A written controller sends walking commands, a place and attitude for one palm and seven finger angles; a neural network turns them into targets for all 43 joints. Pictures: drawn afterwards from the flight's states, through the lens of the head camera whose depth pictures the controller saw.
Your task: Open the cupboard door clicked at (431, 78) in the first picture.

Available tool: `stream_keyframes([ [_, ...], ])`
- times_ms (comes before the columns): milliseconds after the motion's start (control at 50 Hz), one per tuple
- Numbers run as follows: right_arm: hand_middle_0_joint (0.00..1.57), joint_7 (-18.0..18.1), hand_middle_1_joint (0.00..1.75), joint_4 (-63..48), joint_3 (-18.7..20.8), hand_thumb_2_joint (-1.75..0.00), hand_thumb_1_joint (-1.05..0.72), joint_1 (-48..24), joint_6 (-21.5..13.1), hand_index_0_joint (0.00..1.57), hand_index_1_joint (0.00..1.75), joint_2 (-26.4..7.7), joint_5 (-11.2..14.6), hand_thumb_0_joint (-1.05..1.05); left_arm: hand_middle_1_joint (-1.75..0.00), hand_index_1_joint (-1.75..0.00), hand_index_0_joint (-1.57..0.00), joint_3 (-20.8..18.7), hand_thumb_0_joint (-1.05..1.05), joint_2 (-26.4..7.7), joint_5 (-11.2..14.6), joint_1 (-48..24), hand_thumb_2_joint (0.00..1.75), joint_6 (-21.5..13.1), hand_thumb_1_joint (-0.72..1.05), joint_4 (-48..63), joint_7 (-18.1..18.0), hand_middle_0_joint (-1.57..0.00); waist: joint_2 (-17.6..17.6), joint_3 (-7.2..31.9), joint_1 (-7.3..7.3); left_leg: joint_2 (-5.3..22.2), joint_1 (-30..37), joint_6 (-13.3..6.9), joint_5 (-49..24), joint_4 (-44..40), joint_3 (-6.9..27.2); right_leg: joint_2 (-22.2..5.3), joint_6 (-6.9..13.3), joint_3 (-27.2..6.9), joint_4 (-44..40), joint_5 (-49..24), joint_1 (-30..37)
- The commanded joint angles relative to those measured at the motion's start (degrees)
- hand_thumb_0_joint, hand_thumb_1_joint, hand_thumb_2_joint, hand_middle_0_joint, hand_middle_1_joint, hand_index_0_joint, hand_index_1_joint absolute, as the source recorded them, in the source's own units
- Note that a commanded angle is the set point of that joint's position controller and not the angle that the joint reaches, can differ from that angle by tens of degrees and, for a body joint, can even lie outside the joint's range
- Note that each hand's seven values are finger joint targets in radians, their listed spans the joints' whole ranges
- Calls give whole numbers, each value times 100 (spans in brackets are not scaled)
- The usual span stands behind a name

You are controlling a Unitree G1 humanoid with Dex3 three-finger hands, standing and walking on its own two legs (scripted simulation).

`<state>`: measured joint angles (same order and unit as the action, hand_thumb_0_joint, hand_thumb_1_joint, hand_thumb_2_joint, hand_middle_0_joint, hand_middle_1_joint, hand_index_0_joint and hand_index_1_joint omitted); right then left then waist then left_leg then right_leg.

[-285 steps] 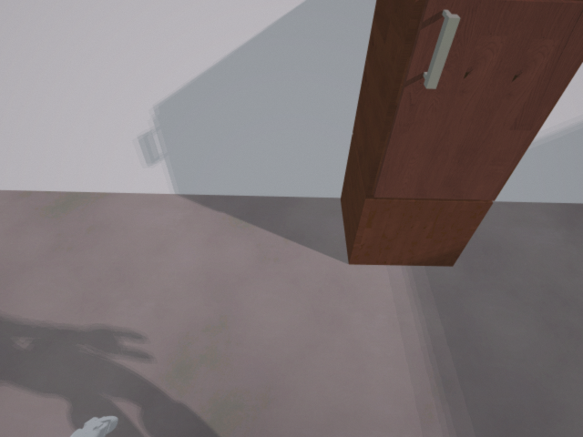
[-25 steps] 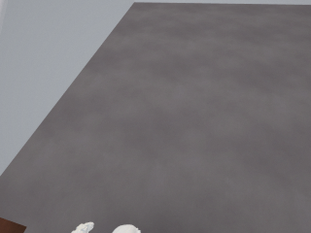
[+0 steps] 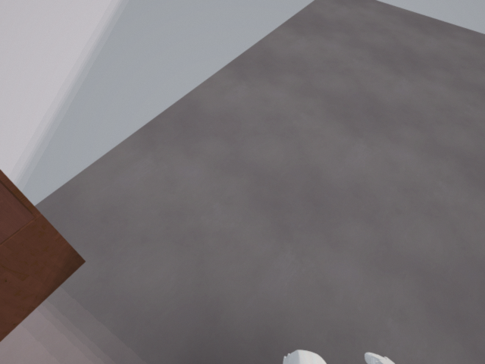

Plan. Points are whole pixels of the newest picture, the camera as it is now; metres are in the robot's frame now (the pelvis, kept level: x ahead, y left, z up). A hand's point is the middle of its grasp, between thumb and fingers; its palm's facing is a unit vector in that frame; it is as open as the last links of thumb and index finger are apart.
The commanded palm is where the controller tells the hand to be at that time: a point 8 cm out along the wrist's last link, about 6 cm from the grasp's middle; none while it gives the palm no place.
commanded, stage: turn to face it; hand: left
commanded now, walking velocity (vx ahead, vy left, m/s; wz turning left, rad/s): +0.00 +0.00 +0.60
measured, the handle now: out of the picture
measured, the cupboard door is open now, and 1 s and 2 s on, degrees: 0 0 0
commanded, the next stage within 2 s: take the last steps up to it in 1.56 s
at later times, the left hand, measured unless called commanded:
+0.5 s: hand out of the picture +0.04 +0.14 -0.13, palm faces +0.29 -0.91 -0.29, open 7.4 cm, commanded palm none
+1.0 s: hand out of the picture -0.08 +0.21 -0.17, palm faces +0.61 -0.76 -0.23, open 7.4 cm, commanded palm none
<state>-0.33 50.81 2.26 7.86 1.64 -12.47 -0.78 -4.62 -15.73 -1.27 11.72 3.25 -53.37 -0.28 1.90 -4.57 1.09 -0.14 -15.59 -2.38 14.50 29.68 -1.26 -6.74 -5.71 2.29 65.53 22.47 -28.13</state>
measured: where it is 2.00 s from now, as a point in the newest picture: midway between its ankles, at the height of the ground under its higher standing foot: outside the picture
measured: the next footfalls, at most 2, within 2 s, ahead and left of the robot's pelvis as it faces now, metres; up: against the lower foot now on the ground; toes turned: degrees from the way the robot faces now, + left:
right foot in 0.26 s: +0.04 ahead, -0.15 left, +0.00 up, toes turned +7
left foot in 0.76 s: -0.02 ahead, +0.07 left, +0.00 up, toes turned +35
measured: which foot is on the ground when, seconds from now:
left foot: down 0.00-0.26, up 0.28-0.74, down 0.76-1.00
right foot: up 0.00-0.24, down 0.26-0.78, up 0.80-1.00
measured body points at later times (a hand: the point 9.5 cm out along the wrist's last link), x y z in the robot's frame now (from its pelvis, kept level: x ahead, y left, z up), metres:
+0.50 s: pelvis +0.00 -0.07 +0.00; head +0.04 -0.10 +0.45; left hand +0.02 +0.19 -0.11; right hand +0.12 -0.31 -0.16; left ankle -0.07 +0.09 -0.63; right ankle +0.00 -0.15 -0.74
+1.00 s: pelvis -0.02 -0.01 +0.00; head -0.01 +0.04 +0.45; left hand -0.12 +0.25 -0.15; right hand +0.22 -0.16 -0.11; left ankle -0.06 +0.05 -0.74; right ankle +0.07 -0.17 -0.64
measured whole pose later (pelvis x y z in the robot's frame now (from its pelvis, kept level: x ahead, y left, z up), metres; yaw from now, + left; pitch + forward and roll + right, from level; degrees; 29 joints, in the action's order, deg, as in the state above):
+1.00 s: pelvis -0.02 -0.01 +0.00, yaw +36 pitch -1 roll -2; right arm -0.3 51.2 2.1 8.1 1.6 -12.5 -0.7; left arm -4.2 -15.8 -1.2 11.0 3.1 -52.5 -0.5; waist 2.1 -4.6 0.9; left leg -1.5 -13.0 -4.0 14.6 28.3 -0.1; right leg -7.0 -6.0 1.8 65.8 22.0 -28.0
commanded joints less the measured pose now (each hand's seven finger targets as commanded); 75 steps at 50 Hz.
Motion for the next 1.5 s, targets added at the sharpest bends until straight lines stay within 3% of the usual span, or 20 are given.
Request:
stream_keyframes([
  [0,20,65,30,-310,383,-90,-90,238,-105,20,30,-1226,-34,0,-30,-30,-20,-105,0,-379,27,-65,90,-108,90,515,-45,-20,-951,636,-199,1287,574,-613,-1697,-1165,1441,23,-72,-178,-331,-157,-201],
  [120,20,48,30,-243,465,-90,-90,425,-41,20,30,-1254,-84,0,-30,-30,-20,-38,0,-206,85,-450,90,-174,90,808,-88,-20,-1095,686,-329,1237,565,-755,-2105,-857,2069,362,13,-147,-1902,319,388],
  [200,20,35,30,-341,496,-90,-90,200,-15,20,30,-1175,-38,0,-30,-30,-20,-66,0,-291,135,155,90,-278,90,717,-130,-20,-1079,1000,-8,883,-97,-441,-2286,-229,2176,529,121,-84,-3804,-727,1880],
  [220,20,13,30,-379,472,-90,-90,208,-17,20,30,-941,8,0,-30,-30,-20,-116,0,-551,96,420,90,-341,90,673,-161,-20,-450,1129,124,535,-816,-98,-1273,299,1885,-12,240,-523,-4630,-1147,2788],
  [240,20,-8,30,-489,391,-90,-90,382,-21,20,30,-461,41,0,-30,-30,-20,-237,0,-1172,-17,460,90,-398,90,684,-208,-20,1525,1144,130,-399,-2078,484,1273,1705,655,-1749,817,-2149,-5055,-1659,3510],
  [260,20,8,30,-553,455,-90,-90,220,6,20,30,-752,-36,0,-30,-30,-20,-189,0,-1260,18,386,90,-352,90,755,-215,-20,1409,992,153,-269,-2003,511,2054,2839,596,-2332,1280,-2286,-4939,-2242,2590],
  [360,20,-135,30,-73,450,-90,-90,533,189,20,30,-625,-72,0,-30,-30,-20,24,0,-431,40,-406,90,-399,90,880,-170,-20,775,143,-305,100,-1922,667,548,4267,342,-1053,988,-271,-4715,-2414,1795],
  [640,20,-141,30,-278,222,-90,-90,-379,122,20,30,-482,0,0,-30,-30,-20,-107,0,-833,-43,576,90,-314,90,414,-165,-20,984,465,168,251,-1017,590,970,1631,-499,-1529,1198,495,-4095,-3901,2574],
  [720,20,-114,30,-183,291,-90,-90,359,-11,20,30,-769,-29,0,-30,-30,-20,-160,0,-886,29,423,90,-280,90,395,-123,-20,517,1015,-277,158,574,350,-374,-357,-550,-1387,760,971,-2645,-3654,2149],
  [740,20,-83,30,-116,432,-90,-90,796,-78,20,30,-1343,-59,0,-30,-30,-20,-138,0,-668,84,440,90,-267,90,521,-83,-20,-819,1380,-531,1112,1831,-123,-1997,-687,767,-843,354,1151,-1349,-2024,831],
  [760,20,-29,30,-43,548,-90,-90,1150,-87,20,30,-1889,2,0,-30,-30,-20,7,0,-281,101,156,90,-257,90,803,-57,-20,-2163,1417,-681,2432,2293,-916,-4837,-717,2434,-104,3,794,-216,1678,-566],
  [780,20,-5,30,89,512,-90,-90,1302,-28,20,30,-1832,40,0,-30,-30,-20,16,0,-465,46,-156,90,-173,90,872,-106,-20,-1404,1343,-695,2516,2056,-1129,-4706,-582,1950,-195,96,207,118,1651,-521],
  [920,20,84,30,-287,323,-90,-90,149,-129,20,30,-1219,-12,0,-30,-30,-20,-83,0,-443,24,82,90,-118,90,456,-35,-20,-891,601,-145,1201,764,-522,-2895,-1011,1113,-62,-55,-93,209,-212,-210],
  [1180,20,94,30,-136,452,-90,-90,775,-69,20,30,-1196,-70,0,-30,-30,-20,-1,0,-295,88,-827,90,-193,90,919,-116,-20,-1115,782,-409,1176,1060,-850,-3112,-709,2440,398,-29,-298,-1696,330,122],
  [1280,20,79,30,-174,467,-90,-90,535,-30,20,30,-1123,-38,0,-30,-30,-20,13,0,-319,142,-224,90,-273,90,779,-169,-20,-980,969,-100,845,285,-540,-3033,-278,2529,619,129,-201,-3610,-636,1675],
  [1300,20,63,30,-190,441,-90,-90,542,-34,20,30,-1003,-2,0,-30,-30,-20,-13,0,-425,133,51,90,-331,90,718,-188,-20,-620,1118,26,612,-146,-281,-2257,43,2362,378,163,-362,-4499,-1290,2452],
  [1340,20,42,30,-366,380,-90,-90,639,-40,20,30,-541,21,0,-30,-30,-20,-125,0,-1160,8,230,90,-390,90,688,-233,-20,1467,1072,79,-595,-1893,495,1880,2055,643,-2083,1202,-2416,-4814,-2809,3224],
  [1360,20,57,30,-318,445,-90,-90,624,20,20,30,-763,-33,0,-30,-30,-20,-85,0,-1066,30,165,90,-354,90,733,-234,-20,827,966,37,-329,-1648,453,1957,3070,818,-2168,1543,-2088,-4754,-2843,2468],
  [1420,20,-35,30,38,434,-90,-90,759,177,20,30,-691,-74,0,-30,-30,-20,27,0,-493,58,-558,90,-365,90,806,-216,-20,619,190,-320,-21,-1606,528,958,4046,646,-1177,1276,-1032,-4844,-2116,1641],
  [1480,20,-71,30,118,381,-90,-90,722,197,20,30,-554,-55,0,-30,-30,-20,47,0,-427,40,-219,90,-414,90,629,-193,-20,718,44,-247,43,-1615,619,569,4013,461,-973,1112,-515,-4833,-2327,1650],
])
